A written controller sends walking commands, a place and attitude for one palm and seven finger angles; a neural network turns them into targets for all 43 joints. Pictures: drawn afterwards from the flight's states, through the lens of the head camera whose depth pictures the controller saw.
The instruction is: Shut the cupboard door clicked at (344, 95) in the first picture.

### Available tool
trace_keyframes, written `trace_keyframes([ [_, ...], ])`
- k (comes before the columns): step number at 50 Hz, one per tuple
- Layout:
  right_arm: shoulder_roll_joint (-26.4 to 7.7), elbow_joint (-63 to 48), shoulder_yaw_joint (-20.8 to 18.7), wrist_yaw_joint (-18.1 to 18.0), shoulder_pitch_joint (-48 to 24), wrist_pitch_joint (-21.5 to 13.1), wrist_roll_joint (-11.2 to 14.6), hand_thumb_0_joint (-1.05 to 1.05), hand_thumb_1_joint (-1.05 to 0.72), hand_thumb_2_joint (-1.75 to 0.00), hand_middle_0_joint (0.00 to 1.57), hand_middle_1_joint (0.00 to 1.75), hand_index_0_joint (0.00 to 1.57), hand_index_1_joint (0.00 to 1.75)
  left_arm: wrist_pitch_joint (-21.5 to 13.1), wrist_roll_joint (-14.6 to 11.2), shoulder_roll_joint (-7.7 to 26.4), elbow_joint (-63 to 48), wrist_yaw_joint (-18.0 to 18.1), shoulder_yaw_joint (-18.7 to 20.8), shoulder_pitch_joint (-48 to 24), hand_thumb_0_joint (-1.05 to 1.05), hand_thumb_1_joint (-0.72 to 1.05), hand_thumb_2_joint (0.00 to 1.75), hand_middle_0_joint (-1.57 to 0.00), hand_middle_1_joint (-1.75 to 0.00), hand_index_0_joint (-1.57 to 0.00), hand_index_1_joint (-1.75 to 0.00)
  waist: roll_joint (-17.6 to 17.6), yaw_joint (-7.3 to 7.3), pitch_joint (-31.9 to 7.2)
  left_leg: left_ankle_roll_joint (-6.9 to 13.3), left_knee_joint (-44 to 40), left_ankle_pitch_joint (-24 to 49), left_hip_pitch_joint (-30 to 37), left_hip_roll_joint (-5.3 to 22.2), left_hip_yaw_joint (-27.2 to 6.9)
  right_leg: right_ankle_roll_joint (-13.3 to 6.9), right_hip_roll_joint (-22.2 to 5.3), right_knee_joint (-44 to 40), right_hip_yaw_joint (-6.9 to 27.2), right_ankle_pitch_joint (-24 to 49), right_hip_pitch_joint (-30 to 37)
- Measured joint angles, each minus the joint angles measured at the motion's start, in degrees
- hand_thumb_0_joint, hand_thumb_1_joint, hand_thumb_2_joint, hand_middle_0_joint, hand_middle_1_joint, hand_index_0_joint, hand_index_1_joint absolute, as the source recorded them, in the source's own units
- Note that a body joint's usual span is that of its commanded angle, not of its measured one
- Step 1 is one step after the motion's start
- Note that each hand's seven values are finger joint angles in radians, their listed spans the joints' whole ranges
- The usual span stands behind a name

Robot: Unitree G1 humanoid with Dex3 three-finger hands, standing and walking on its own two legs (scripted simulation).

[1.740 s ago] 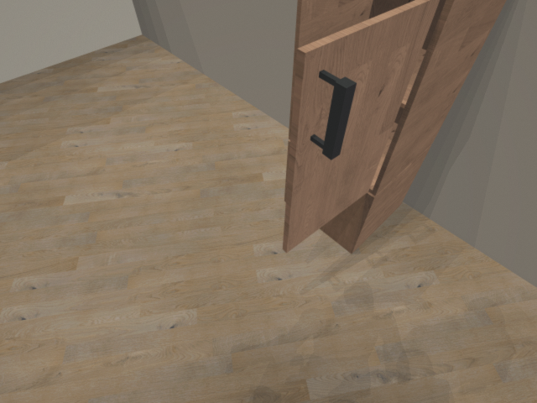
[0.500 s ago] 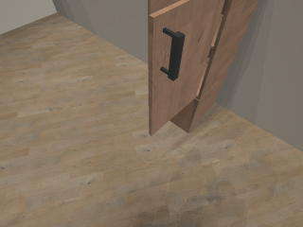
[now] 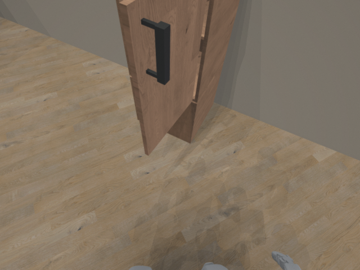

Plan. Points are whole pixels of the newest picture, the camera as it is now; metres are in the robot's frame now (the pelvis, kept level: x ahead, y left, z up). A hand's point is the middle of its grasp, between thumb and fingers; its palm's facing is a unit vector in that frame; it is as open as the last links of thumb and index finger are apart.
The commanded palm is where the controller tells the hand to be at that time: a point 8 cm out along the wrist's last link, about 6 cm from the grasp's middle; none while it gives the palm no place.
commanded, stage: walk around to get in front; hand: left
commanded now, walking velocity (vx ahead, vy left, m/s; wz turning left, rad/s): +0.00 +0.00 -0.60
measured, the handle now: (155, 53) +0.56 +0.12 +0.14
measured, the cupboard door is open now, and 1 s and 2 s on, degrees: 86 86 86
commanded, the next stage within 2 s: none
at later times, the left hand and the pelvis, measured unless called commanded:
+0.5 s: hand (126, 249) +0.17 +0.15 -0.16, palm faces -0.34 -0.91 -0.24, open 7.4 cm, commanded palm none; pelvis +0.01 -0.01 +0.00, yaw -20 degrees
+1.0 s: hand (155, 230) +0.22 +0.08 -0.15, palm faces -0.60 -0.75 -0.26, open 7.4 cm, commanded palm none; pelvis +0.01 -0.01 +0.00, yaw -39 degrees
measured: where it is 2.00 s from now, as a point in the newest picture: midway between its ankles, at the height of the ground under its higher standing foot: outside the picture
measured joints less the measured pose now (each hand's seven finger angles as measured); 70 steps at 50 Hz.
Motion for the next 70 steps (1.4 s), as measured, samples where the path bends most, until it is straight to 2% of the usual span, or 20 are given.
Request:
trace_keyframes([
  [3,1.03,0.05,0.95,0.21,1.51,0.13,-0.98,0.00,-0.91,-0.90,0.21,0.30,0.20,0.30,0.36,0.56,2.04,-0.68,-0.73,0.93,-2.14,0.01,0.90,0.90,-0.20,-0.30,-0.20,-0.30,-1.35,0.90,0.55,0.02,-0.26,-3.21,1.72,0.88,2.31,1.01,-1.88,16.21,-4.75,-3.62,-5.26],
  [6,1.26,0.05,1.37,0.19,3.12,0.21,-1.29,0.00,-0.91,-0.90,0.21,0.30,0.20,0.30,0.22,0.52,2.91,-2.00,-1.39,1.14,-3.75,0.01,0.91,0.90,-0.20,-0.30,-0.20,-0.30,-0.58,0.99,0.89,-0.39,-2.73,-2.55,3.52,2.46,3.97,1.70,-3.97,20.83,-8.63,-2.81,-7.00],
  [12,0.09,0.38,0.92,0.76,5.64,0.33,-1.27,0.00,-0.90,-0.90,0.21,0.30,0.20,0.30,-0.35,0.44,3.18,-3.84,-2.13,0.27,-5.52,0.00,0.91,0.90,-0.19,-0.30,-0.20,-0.30,2.20,-0.62,1.33,-1.65,-1.76,-4.19,5.02,6.03,8.72,0.31,-5.70,4.77,-12.85,0.02,-1.33],
  [15,-0.97,0.40,0.38,1.29,7.59,1.04,-0.62,0.00,-0.90,-0.90,0.21,0.30,0.20,0.30,-1.80,0.57,3.81,-4.97,-2.14,-0.28,-5.42,0.00,0.91,0.90,-0.20,-0.30,-0.20,-0.30,1.90,-1.47,0.36,-2.82,6.49,-8.25,2.06,6.74,10.45,-2.03,-6.24,-6.98,-12.46,8.97,4.03],
  [18,-3.24,1.53,-0.42,1.00,5.84,2.94,0.04,0.00,-0.91,-0.90,0.21,0.30,0.20,0.30,-2.73,0.36,2.16,-4.76,-0.64,-0.78,-6.35,0.00,0.91,0.90,-0.20,-0.30,-0.20,-0.30,4.07,-2.19,2.17,-3.30,23.47,-15.59,-4.94,5.17,3.85,-1.90,-4.53,-4.21,-11.04,6.08,2.75],
  [21,-3.52,1.64,-0.67,0.90,4.64,3.33,0.19,0.01,-0.91,-0.90,0.21,0.30,0.20,0.30,-2.03,0.54,1.31,-4.62,0.32,-1.18,-6.03,0.00,0.91,0.90,-0.20,-0.30,-0.20,-0.30,3.04,-2.52,2.72,-3.81,28.32,-14.45,-8.65,3.38,2.24,-1.28,-4.03,-6.07,-8.56,7.62,3.40],
  [27,-2.15,-0.17,-0.26,1.23,4.50,2.01,0.28,0.01,-0.91,-0.90,0.20,0.30,0.20,0.30,-0.51,0.78,0.61,-3.75,-0.20,-1.65,-5.09,0.00,0.90,0.90,-0.20,-0.30,-0.20,-0.30,-0.09,-2.80,1.58,-3.65,11.04,-7.85,-5.53,0.95,2.80,-0.01,-3.54,-7.49,-3.64,9.14,3.09],
  [29,-2.26,-0.91,0.07,1.16,5.64,0.80,-0.03,0.00,-0.91,-0.90,0.20,0.30,0.20,0.30,0.16,0.31,0.24,-3.86,-0.57,-1.70,-4.79,0.00,0.90,0.90,-0.20,-0.30,-0.20,-0.30,0.72,-2.99,0.42,-1.97,2.43,-2.74,-3.19,1.63,2.24,0.21,-2.16,-4.56,-3.22,6.41,1.05],
  [32,-0.69,-0.48,0.89,0.92,6.49,0.00,-1.01,0.00,-0.91,-0.90,0.20,0.30,0.20,0.30,0.78,0.37,1.10,-3.60,-1.32,-1.04,-5.85,0.01,0.90,0.90,-0.20,-0.30,-0.20,-0.30,-0.65,-2.39,1.11,0.16,3.85,-1.87,-2.93,2.57,4.55,0.23,-2.51,10.97,-5.33,-3.57,-3.92],
  [35,0.42,-0.03,1.56,0.88,7.95,0.07,-1.37,0.00,-0.91,-0.90,0.21,0.30,0.20,0.30,0.78,0.50,1.44,-3.70,-2.07,-0.38,-6.66,0.01,0.91,0.90,-0.20,-0.30,-0.20,-0.30,-0.53,-1.85,1.18,0.04,0.36,-0.86,-0.77,3.95,6.19,1.05,-4.05,19.37,-9.07,-3.48,-6.07],
  [42,0.42,0.78,1.14,1.25,9.36,0.21,-1.32,0.00,-0.90,-0.90,0.21,0.30,0.20,0.30,0.12,0.34,1.13,-4.42,-2.42,-0.76,-6.87,0.01,0.91,0.90,-0.20,-0.30,-0.20,-0.30,2.30,-2.50,0.54,-1.53,-1.70,-0.46,0.86,7.74,10.55,0.50,-5.67,3.80,-13.54,-2.04,0.88],
  [45,-0.23,0.70,0.59,1.73,10.16,0.85,-0.65,0.00,-0.90,-0.90,0.21,0.30,0.20,0.30,-1.20,0.50,1.64,-4.89,-2.12,-1.10,-6.20,0.01,0.91,0.90,-0.20,-0.30,-0.20,-0.30,2.11,-2.69,-0.43,-2.83,4.07,-3.68,-1.12,8.41,12.15,-1.17,-6.15,-8.55,-12.94,7.65,6.32],
  [48,-2.05,1.68,-0.27,1.37,7.70,2.94,-0.12,0.00,-0.91,-0.90,0.21,0.30,0.20,0.30,-2.02,0.47,0.40,-4.19,-0.83,-1.42,-6.34,0.00,0.91,0.90,-0.20,-0.30,-0.20,-0.30,4.10,-3.10,0.96,-3.49,18.77,-13.13,-6.52,6.36,5.40,-1.67,-4.83,-6.17,-11.62,5.34,5.25],
  [51,-2.50,1.68,-0.70,1.24,5.63,3.42,0.03,0.01,-0.91,-0.90,0.21,0.30,0.20,0.30,-1.62,0.54,-0.17,-3.71,0.06,-1.45,-5.65,0.00,0.90,0.90,-0.20,-0.30,-0.20,-0.30,3.49,-2.96,1.60,-4.05,25.40,-12.29,-9.51,3.93,3.14,-1.56,-4.38,-7.96,-9.40,6.20,5.72],
  [57,-1.59,-0.24,-0.40,1.12,3.58,1.98,0.37,0.01,-0.91,-0.90,0.20,0.30,0.20,0.30,-0.91,0.56,0.02,-2.64,0.01,-1.25,-4.23,0.00,0.90,0.90,-0.20,-0.30,-0.20,-0.30,0.68,-2.17,1.20,-4.06,9.81,-7.49,-5.30,0.71,3.02,-0.68,-3.74,-8.71,-4.95,7.19,5.07],
  [59,-1.68,-1.05,0.01,1.00,4.05,0.80,0.12,0.00,-0.91,-0.90,0.20,0.30,0.20,0.30,-0.33,0.13,0.08,-2.59,-0.22,-1.16,-3.60,0.00,0.90,0.90,-0.20,-0.30,-0.20,-0.30,1.07,-2.09,0.06,-2.36,0.98,-1.78,-2.29,1.26,2.74,-0.22,-2.37,-6.09,-4.21,5.97,3.31],
  [60,-1.27,-1.10,0.15,0.86,4.06,0.35,-0.21,0.00,-0.91,-0.90,0.20,0.30,0.20,0.30,0.03,-0.02,0.44,-2.48,-0.38,-1.01,-3.89,0.00,0.90,0.90,-0.20,-0.30,-0.20,-0.30,0.41,-1.91,0.15,-1.11,1.86,-1.61,-2.62,1.31,3.36,-0.10,-2.40,-1.90,-4.25,1.52,1.69],
  [62,-0.37,-1.12,0.80,0.78,4.36,-0.09,-0.89,0.00,-0.91,-0.90,0.20,0.30,0.20,0.30,0.53,0.25,1.18,-2.24,-0.80,-0.58,-4.57,0.01,0.90,0.90,-0.20,-0.30,-0.20,-0.30,-0.65,-1.38,0.61,0.17,2.69,-2.84,-1.98,1.83,4.92,0.28,-2.62,9.89,-5.69,-4.60,-2.02],
  [65,0.44,-1.16,1.42,0.71,5.57,-0.13,-1.33,0.00,-0.91,-0.90,0.21,0.30,0.20,0.30,0.71,0.41,1.54,-2.51,-1.63,-0.10,-5.58,0.01,0.91,0.90,-0.20,-0.30,-0.20,-0.30,-0.58,-0.92,0.84,0.02,-0.02,-2.34,0.17,3.07,6.32,1.14,-3.97,19.54,-9.15,-4.88,-5.04],
  [70,0.32,-0.62,1.35,1.01,6.74,0.18,-1.42,0.00,-0.91,-0.90,0.21,0.30,0.20,0.30,0.33,0.40,1.07,-3.97,-2.43,-0.48,-6.28,0.01,0.91,0.90,-0.20,-0.30,-0.20,-0.30,1.71,-1.17,0.67,-1.17,-2.07,-1.93,2.17,5.96,8.96,1.08,-5.69,10.04,-12.94,-3.31,-2.18],
])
